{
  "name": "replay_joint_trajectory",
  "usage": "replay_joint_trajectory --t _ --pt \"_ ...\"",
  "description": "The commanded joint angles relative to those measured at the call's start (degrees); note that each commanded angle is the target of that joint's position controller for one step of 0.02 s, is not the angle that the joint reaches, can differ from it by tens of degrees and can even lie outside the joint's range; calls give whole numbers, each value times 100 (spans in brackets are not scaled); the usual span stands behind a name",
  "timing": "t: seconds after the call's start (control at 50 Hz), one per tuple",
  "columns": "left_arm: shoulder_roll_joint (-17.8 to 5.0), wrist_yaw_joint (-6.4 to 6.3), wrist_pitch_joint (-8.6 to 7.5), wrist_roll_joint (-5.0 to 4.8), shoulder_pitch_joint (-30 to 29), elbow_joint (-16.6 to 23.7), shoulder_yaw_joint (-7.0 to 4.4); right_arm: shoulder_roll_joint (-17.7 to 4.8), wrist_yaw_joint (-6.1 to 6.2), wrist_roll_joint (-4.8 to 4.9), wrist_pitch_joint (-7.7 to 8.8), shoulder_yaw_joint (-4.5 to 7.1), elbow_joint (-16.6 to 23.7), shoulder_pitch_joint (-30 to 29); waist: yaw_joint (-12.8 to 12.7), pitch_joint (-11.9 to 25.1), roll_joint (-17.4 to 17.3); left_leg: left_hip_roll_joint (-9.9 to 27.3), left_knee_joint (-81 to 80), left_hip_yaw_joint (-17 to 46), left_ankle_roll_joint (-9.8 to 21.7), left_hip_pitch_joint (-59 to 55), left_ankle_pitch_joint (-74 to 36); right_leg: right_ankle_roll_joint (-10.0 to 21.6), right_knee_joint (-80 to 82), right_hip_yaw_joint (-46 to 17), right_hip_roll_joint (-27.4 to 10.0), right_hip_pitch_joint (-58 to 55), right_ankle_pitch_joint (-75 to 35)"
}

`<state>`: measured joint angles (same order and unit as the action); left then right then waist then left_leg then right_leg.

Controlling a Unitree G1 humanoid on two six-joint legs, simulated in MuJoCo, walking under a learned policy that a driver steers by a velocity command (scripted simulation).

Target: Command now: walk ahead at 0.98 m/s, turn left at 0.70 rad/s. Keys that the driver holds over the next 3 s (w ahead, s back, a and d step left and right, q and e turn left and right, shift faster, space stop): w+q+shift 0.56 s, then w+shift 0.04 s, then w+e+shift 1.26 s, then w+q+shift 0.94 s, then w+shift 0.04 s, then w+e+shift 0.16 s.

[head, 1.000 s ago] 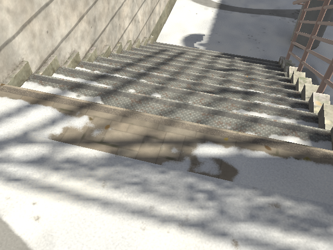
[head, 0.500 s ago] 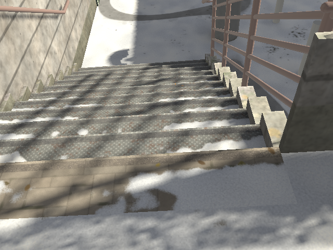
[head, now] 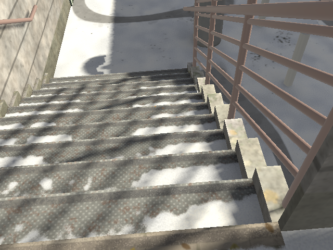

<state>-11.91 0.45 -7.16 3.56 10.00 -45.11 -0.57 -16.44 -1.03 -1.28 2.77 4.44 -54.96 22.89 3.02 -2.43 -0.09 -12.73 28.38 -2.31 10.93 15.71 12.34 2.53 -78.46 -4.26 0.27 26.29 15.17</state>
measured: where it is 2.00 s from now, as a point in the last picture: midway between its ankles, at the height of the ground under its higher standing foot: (126, 143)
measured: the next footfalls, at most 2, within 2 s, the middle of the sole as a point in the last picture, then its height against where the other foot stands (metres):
right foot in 0.28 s outside the picture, level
left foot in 0.76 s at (126, 209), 0.17 m lower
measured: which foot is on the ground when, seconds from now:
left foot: down 0.00-0.28, up 0.30-0.74, down 0.76-1.00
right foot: up 0.00-0.26, down 0.28-0.76, up 0.78-1.00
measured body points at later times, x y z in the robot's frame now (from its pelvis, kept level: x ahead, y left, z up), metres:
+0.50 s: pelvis +0.46 -0.01 +0.00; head +0.47 +0.00 +0.45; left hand +0.33 +0.26 -0.12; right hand +0.73 -0.22 -0.08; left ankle +0.44 +0.11 -0.65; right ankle +0.43 -0.15 -0.72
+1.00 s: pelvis +0.83 +0.18 -0.21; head +0.86 +0.18 +0.24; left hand +0.74 +0.42 -0.35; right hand +0.95 -0.05 -0.36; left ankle +0.72 +0.20 -0.89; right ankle +1.01 +0.10 -0.89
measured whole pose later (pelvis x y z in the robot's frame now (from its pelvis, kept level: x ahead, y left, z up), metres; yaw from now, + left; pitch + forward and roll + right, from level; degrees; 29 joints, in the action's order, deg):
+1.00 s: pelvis +0.83 +0.18 -0.21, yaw +28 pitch -1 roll +3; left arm -12.6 1.2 -1.4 1.9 17.9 -53.2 -3.1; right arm -13.5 -1.0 -0.6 7.5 3.5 -57.3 22.6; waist -1.3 -3.1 0.9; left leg -1.5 50.7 -11.2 2.9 12.4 37.3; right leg 3.6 -51.6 -2.1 -6.5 35.9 -13.4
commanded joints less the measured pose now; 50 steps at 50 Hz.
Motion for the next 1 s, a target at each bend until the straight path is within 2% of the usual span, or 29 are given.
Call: replay_joint_trajectory --t 0.02,0.08,0.2,0.24,0.26,0.28,0.3,0.32,0.34,0.36,0.4,0.44,0.48,0.52,0.54,0.58,0.62,0.66,0.72,0.74,0.76,0.78,0.8,0.82,0.84,0.88,0.94,0.96,1.0 --pt "-504 40 147 124 95 677 -8 -391 28 41 295 0 420 -48 -619 -251 468 1736 -1830 3061 818 126 376 -231 747 -32 -454 1117 156" --pt "-431 104 189 57 -1178 1251 128 -553 76 143 330 19 574 89 -269 -669 146 1296 -2183 2450 654 1080 -801 -470 2878 478 -415 489 -1096" --pt "-306 65 149 -113 -1994 1592 254 -697 76 203 110 101 501 1181 458 -43 -327 1205 -1073 2348 49 -673 -4280 -363 4265 682 195 77 -1993" --pt "-812 -44 74 -179 -575 1210 15 -780 166 128 151 63 714 354 -390 755 -723 1281 273 2305 -186 -405 -6143 -153 3672 464 462 -1784 -2347" --pt "-1256 -116 56 -167 1022 880 -188 -1341 150 193 254 207 1013 -648 -1531 1352 -773 1245 1942 2397 -363 425 -6166 -8 3729 -113 132 -3442 -2051" --pt "-1847 -208 113 -195 2408 534 -433 -1418 81 160 382 273 1133 -1009 -2267 1874 -340 833 3325 2101 -335 940 -4950 -112 4144 110 30 -4598 -224" --pt "-1777 -251 86 -135 2372 485 -406 -275 79 62 377 77 1239 -631 -1771 2010 1665 354 5272 1679 -403 1629 1258 -40 4404 -1331 -1857 -5120 -1271" --pt "-1548 -161 134 25 1353 826 -285 115 252 438 262 -108 1229 1040 -427 2591 2142 774 6062 1274 -512 2534 2089 611 4578 -3430 -3131 -5496 -2773" --pt "-1116 -125 140 -107 1072 906 -316 -480 301 188 168 -9 1028 397 -855 1918 1112 983 5870 932 -567 2538 1099 949 5375 -3480 -2610 -4095 -1100" --pt "-830 -137 144 -167 794 754 -227 -628 221 105 53 107 1192 -169 -713 818 307 1255 5277 896 -513 2500 666 881 5770 -2705 -2149 -2939 105" --pt "-644 -120 148 -131 785 496 -153 -164 1 -98 -140 23 1357 -718 -415 110 -6 1608 5183 910 -525 2786 288 759 5428 -1568 -1965 -2075 -1758" --pt "-852 -64 -68 -375 1444 33 -226 128 -77 -177 -358 -36 1421 -479 -174 39 381 1862 4396 951 -447 2466 -99 485 5606 -629 -1771 -1696 -1925" --pt "-1029 -23 -143 -421 1360 -67 -314 -204 -188 -124 -471 26 1722 -1010 -218 -53 757 1830 3848 748 -413 2906 -572 360 5637 -93 -1641 -1865 -2835" --pt "-1132 -16 -105 -418 1717 -246 -356 -230 -218 -164 -549 -18 1861 -1482 -283 -315 265 1679 3477 253 -410 2827 -1111 124 5464 644 -1655 -1518 -3310" --pt "-1174 -45 -75 -352 1815 -358 -365 -229 -226 -146 -575 3 1668 -1227 -303 -45 620 1553 3836 -47 -316 2907 -1697 -12 5015 873 -1514 -1995 -3271" --pt "-630 -107 -264 -275 2592 -606 -113 -135 -299 -242 -236 -75 2060 -2299 -660 -399 199 1520 2508 63 -100 3658 -2893 -279 5083 1028 -1263 -2459 -1602" --pt "-868 -106 -325 -292 1799 -394 -156 130 -386 -36 -54 -231 1753 -2205 -246 -323 56 1256 1273 -339 -232 721 -5155 -262 5091 1675 -817 -337 73" --pt "-915 -122 -174 -403 1764 -482 -105 -8 -441 115 -137 -235 1480 -2000 -69 -449 197 1153 1258 -340 -332 -369 -5181 43 4807 1677 -1024 220 -16" --pt "-1516 -288 243 -231 2567 -894 -245 -410 82 -223 -137 -141 889 -1114 -101 -51 169 844 190 -702 -325 -962 -3293 277 2176 1396 -872 -1672 -3071" --pt "-1435 -355 378 -250 2638 -1099 -266 -421 173 -244 -127 -67 665 -170 437 419 382 1210 -548 -371 -240 -1917 -3437 299 403 1113 -844 -1731 -4133" --pt "-1389 -427 524 -292 2187 -1140 -339 -652 166 -373 -96 31 389 471 940 234 0 2072 -1367 900 340 -3116 -3785 143 -2719 976 -237 -170 -720" --pt "-951 -387 468 -349 2018 -826 -271 -1309 155 -210 -52 125 334 862 685 589 -696 2655 1017 644 14 -4332 -6908 323 -3827 276 250 1594 3425" --pt "-587 -315 295 -569 2901 -696 -153 -1199 75 -181 72 98 383 907 180 1351 -652 3629 1636 1678 146 -5359 -7793 425 -2713 -666 -34 2713 2641" --pt "-975 -258 248 -447 2698 -759 -268 -1067 18 -109 133 144 378 654 35 1221 112 3545 848 1654 21 -4447 -4949 464 -1084 -580 -466 2574 1567" --pt "-899 -250 284 -210 2584 -925 -300 -881 45 -140 237 189 297 237 -157 888 -38 3525 541 1732 112 -3457 -3307 398 -661 -552 -606 2335 867" --pt "-930 -153 579 93 2318 -1013 -366 -347 88 144 432 3 473 -681 -683 228 -64 3529 -352 1629 499 -329 -1598 -30 875 -219 -962 679 367" --pt "-372 -23 741 -48 1665 -816 -311 -323 -96 -88 603 32 332 -347 -609 -261 134 3072 444 860 245 921 -1535 76 1497 186 -903 694 -1633" --pt "-227 93 585 -193 1265 -691 -297 13 -37 55 668 -20 285 -836 -793 -342 -95 2375 555 -174 -351 1829 270 118 3089 286 -838 -142 -3448" --pt "-65 231 464 -298 1332 -718 -266 26 72 186 732 -98 299 -1329 -997 -25 -629 2235 1156 -648 -762 2403 1248 197 3384 541 -454 -1637 -5359"
Over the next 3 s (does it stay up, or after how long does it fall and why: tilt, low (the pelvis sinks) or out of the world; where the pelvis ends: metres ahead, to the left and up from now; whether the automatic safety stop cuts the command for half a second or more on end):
stays up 2.43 0.16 -1.12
